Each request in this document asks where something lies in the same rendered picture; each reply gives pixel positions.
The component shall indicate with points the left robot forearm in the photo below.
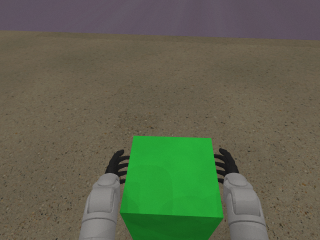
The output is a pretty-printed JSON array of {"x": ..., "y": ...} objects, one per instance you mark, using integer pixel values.
[{"x": 101, "y": 209}]

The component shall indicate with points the robot left hand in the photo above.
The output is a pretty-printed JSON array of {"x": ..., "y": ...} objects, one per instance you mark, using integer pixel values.
[{"x": 114, "y": 165}]

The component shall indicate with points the robot right hand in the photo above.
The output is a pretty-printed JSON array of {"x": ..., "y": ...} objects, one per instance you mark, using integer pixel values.
[{"x": 229, "y": 164}]

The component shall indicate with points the right robot forearm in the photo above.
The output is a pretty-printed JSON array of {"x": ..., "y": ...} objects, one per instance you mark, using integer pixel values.
[{"x": 244, "y": 210}]

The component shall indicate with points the carton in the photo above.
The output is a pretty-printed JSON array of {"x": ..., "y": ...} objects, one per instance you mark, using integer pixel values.
[{"x": 171, "y": 189}]

